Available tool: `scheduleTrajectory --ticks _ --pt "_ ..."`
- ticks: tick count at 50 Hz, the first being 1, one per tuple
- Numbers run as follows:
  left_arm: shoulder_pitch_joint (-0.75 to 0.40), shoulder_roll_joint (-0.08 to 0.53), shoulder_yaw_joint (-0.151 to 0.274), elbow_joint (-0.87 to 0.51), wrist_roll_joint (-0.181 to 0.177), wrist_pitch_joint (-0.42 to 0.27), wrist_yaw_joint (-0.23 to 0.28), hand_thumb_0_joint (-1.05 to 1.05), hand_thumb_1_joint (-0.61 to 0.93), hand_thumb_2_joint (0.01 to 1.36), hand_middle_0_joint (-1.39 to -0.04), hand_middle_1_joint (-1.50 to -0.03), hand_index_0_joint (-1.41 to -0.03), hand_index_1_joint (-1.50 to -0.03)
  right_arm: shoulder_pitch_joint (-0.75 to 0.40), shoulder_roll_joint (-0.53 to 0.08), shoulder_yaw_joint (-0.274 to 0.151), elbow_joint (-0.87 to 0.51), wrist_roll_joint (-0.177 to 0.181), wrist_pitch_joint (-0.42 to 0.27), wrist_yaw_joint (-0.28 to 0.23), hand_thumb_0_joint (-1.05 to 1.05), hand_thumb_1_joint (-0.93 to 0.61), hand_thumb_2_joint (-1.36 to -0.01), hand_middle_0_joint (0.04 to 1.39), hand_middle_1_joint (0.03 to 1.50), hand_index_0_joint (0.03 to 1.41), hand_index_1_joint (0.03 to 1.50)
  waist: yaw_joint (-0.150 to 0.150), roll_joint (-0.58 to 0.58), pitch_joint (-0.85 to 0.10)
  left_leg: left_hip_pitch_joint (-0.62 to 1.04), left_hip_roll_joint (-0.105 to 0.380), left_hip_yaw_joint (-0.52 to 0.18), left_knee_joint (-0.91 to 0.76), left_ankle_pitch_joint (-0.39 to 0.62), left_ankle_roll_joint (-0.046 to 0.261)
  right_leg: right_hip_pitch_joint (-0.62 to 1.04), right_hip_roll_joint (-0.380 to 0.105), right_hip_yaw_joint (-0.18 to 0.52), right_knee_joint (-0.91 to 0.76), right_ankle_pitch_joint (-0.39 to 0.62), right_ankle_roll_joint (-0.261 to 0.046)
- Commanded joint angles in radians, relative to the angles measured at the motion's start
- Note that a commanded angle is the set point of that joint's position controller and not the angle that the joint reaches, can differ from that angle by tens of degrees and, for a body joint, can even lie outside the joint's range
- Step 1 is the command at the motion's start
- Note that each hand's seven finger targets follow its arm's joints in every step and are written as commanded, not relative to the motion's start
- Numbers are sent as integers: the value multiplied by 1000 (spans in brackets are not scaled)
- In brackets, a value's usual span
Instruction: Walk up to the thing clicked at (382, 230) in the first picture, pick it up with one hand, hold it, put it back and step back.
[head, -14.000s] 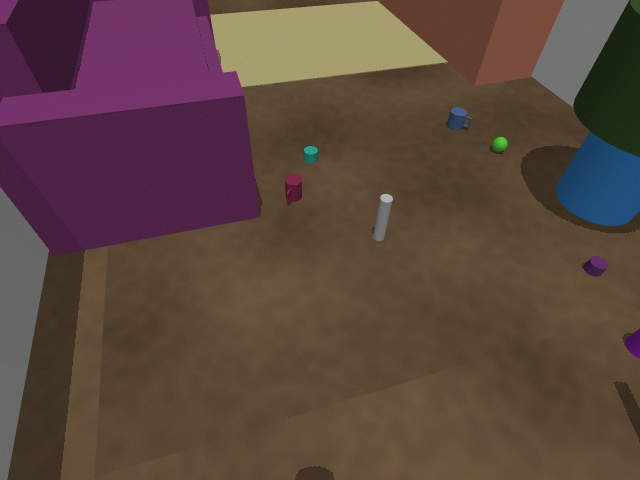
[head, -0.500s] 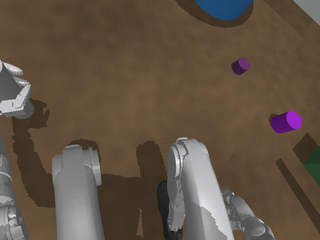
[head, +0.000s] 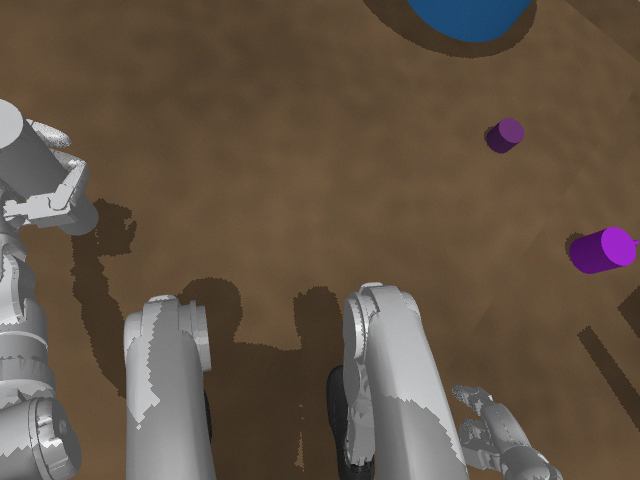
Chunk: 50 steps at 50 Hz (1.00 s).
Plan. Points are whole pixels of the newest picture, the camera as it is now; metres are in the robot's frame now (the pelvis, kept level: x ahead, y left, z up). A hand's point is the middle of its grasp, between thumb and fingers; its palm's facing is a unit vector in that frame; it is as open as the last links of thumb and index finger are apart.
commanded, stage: settle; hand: left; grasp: from the side
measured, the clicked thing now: (44, 182) +0.44 +0.28 -0.04
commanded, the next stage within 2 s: lift in 0.48 s
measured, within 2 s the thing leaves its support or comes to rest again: neither
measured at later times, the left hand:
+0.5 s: hand (40, 168) +0.44 +0.27 +0.00, palm faces +0.20 -0.98 -0.05, open 6.4 cm
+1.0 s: hand (13, 150) +0.43 +0.27 +0.05, palm faces +0.18 -0.98 -0.05, open 6.4 cm
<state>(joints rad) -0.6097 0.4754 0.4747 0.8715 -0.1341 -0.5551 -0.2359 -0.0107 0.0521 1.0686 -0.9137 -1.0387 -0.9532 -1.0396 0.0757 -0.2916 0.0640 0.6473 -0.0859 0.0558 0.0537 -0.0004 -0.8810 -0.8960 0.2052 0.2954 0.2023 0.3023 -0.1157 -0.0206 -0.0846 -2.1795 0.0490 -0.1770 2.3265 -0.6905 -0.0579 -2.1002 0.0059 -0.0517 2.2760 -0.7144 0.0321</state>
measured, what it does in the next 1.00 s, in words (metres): rises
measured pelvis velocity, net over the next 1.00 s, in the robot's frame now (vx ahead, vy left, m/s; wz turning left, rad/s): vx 0.00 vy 0.00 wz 0.04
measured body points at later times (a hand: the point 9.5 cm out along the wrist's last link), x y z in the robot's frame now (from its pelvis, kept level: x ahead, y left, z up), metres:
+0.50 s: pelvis +0.00 +0.00 +0.02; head +0.20 +0.06 +0.42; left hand +0.43 +0.32 +0.00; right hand +0.13 -0.26 -0.10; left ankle +0.08 +0.15 -0.32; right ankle +0.09 -0.13 -0.32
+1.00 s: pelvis +0.00 +0.00 +0.06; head +0.19 +0.05 +0.46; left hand +0.42 +0.32 +0.06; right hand +0.14 -0.26 -0.06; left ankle +0.08 +0.15 -0.32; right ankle +0.09 -0.13 -0.32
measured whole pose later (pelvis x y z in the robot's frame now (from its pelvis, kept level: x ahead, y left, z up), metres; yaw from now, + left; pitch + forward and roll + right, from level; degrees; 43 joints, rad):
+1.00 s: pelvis +0.00 +0.00 +0.06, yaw +2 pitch +32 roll -5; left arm -0.56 0.41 0.44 0.75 -0.14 -0.47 -0.23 -0.01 0.05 1.07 -0.91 -1.04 -0.95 -1.04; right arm 0.13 -0.26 0.02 0.65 -0.04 0.04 0.02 0.00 -0.90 -0.90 0.21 0.30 0.20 0.30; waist -0.09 0.00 -0.16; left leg -2.03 0.05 -0.12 2.13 -0.67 -0.04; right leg -1.96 -0.01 -0.03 2.10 -0.71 0.03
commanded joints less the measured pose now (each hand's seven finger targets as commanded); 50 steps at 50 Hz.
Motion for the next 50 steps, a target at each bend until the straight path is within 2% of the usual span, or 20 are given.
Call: scheduleTrajectory --ticks 1,7,9,13,16,19,20,22,23,24,25,29,30,31,35,37,39,42,45,50 --pt "-333 266 65 -262 -28 -87 4 0 420 1277 -1305 -1366 -1300 -1380 126 -207 -83 -53 6 -20 -13 0 -883 -896 200 300 200 300 12 202 -687 453 -14 122 -273 133 78 357 30 -57 -278 196 -61" --pt "-330 232 43 -232 -17 -79 11 0 419 1299 -1328 -1388 -1323 -1404 131 -200 -89 -44 10 -26 -16 0 -886 -896 200 300 199 300 6 218 -657 496 -13 117 -304 142 72 313 26 -62 -279 191 -68" --pt "-310 249 63 -216 -12 -76 18 0 420 1315 -1339 -1401 -1333 -1417 133 -201 -92 -48 10 -26 -17 0 -884 -896 200 300 199 300 18 210 -685 518 -14 116 -309 168 72 326 25 -58 -282 208 -69" --pt "-345 221 33 -226 -6 -78 20 0 411 1334 -1339 -1414 -1334 -1430 139 -193 -94 -42 9 -29 -18 0 -885 -896 200 300 199 300 2 203 -658 497 -15 125 -315 136 76 334 22 -51 -304 190 -66" --pt "-363 243 43 -248 -1 -82 19 0 425 1320 -1335 -1402 -1332 -1416 143 -193 -96 -45 8 -28 -18 0 -882 -895 200 300 200 300 6 220 -685 521 -15 124 -323 153 74 344 21 -53 -305 198 -66" --pt "-351 217 33 -207 -9 -80 16 0 428 1343 -1332 -1406 -1326 -1424 146 -190 -95 -39 11 -33 -18 0 -881 -896 200 300 199 300 2 197 -663 513 -17 126 -335 128 76 342 20 -50 -318 176 -67" --pt "-381 251 49 -241 -4 -84 19 0 442 1339 -1335 -1405 -1330 -1422 154 -189 -95 -39 9 -33 -18 0 -878 -895 200 300 199 300 11 213 -695 522 -17 126 -336 142 73 355 21 -50 -312 187 -68" --pt "-319 220 36 -166 2 -75 20 0 436 1333 -1317 -1396 -1313 -1411 144 -192 -99 -45 11 -32 -19 0 -878 -895 200 300 199 300 7 194 -670 531 -17 124 -345 121 75 330 22 -52 -321 164 -68" --pt "-374 229 28 -224 1 -81 18 0 468 1342 -1325 -1403 -1323 -1417 144 -191 -100 -44 11 -33 -20 0 -875 -894 200 300 199 300 7 212 -679 531 -18 129 -347 111 74 332 21 -47 -328 159 -69" --pt "-361 216 20 -191 2 -80 19 0 463 1349 -1316 -1403 -1312 -1418 143 -187 -97 -45 10 -33 -20 0 -878 -896 200 300 200 300 2 205 -674 522 -18 132 -345 111 75 346 20 -43 -334 162 -67" --pt "-380 241 45 -219 3 -83 23 0 485 1353 -1323 -1411 -1322 -1423 155 -187 -100 -34 9 -33 -21 0 -873 -894 200 300 200 300 12 202 -685 524 -19 135 -343 129 75 360 20 -40 -334 178 -67" --pt "-369 216 30 -191 6 -81 30 0 443 1339 -1315 -1397 -1312 -1412 158 -184 -101 -32 10 -35 -20 0 -880 -896 200 300 199 300 5 203 -682 546 -19 132 -350 144 73 347 19 -42 -333 186 -68" --pt "-376 218 28 -192 8 -81 31 0 432 1259 -1360 -1438 -1391 -1415 157 -186 -100 -29 12 -37 -20 0 -919 -898 200 299 200 299 8 215 -661 546 -19 128 -361 138 71 328 18 -46 -327 176 -72" --pt "-370 227 38 -195 7 -84 32 0 385 1249 -1340 -1436 -1369 -1417 149 -186 -101 -32 12 -36 -21 0 -912 -898 200 299 200 299 8 207 -664 544 -19 127 -361 130 73 329 18 -47 -332 170 -70" --pt "-358 238 43 -228 -3 -80 15 0 368 1240 -1327 -1424 -1355 -1405 154 -186 -107 -40 17 -37 -22 0 -910 -897 200 299 200 299 25 210 -722 572 -21 137 -372 146 74 377 16 -37 -348 182 -69" --pt "-355 213 33 -244 -10 -75 1 0 401 1238 -1315 -1413 -1343 -1394 166 -185 -111 -42 19 -37 -24 0 -909 -897 200 299 200 299 11 211 -739 588 -21 135 -376 178 74 398 13 -38 -352 214 -67" --pt "-333 247 48 -269 -12 -67 -2 0 374 1233 -1324 -1417 -1353 -1398 164 -184 -113 -49 25 -37 -27 0 -908 -896 200 299 200 299 32 199 -745 586 -21 140 -389 169 76 423 13 -31 -370 203 -65" --pt "-333 201 22 -315 -27 -44 -7 0 375 1233 -1309 -1409 -1338 -1390 164 -177 -117 -60 34 -37 -30 0 -907 -897 200 299 200 299 24 211 -754 619 -21 138 -415 157 75 433 12 -26 -401 193 -66" --pt "-311 215 36 -360 -34 -22 4 0 377 1220 -1294 -1390 -1324 -1370 165 -172 -121 -68 45 -41 -37 0 -902 -895 200 299 200 299 38 187 -748 618 -21 138 -441 156 78 464 12 -20 -436 191 -65" --pt "-234 157 -11 -420 -38 19 11 0 427 1215 -1278 -1380 -1313 -1353 158 -163 -127 -87 62 -44 -49 0 -892 -892 200 299 200 299 40 201 -719 687 -19 119 -521 126 74 464 9 -25 -488 162 -70"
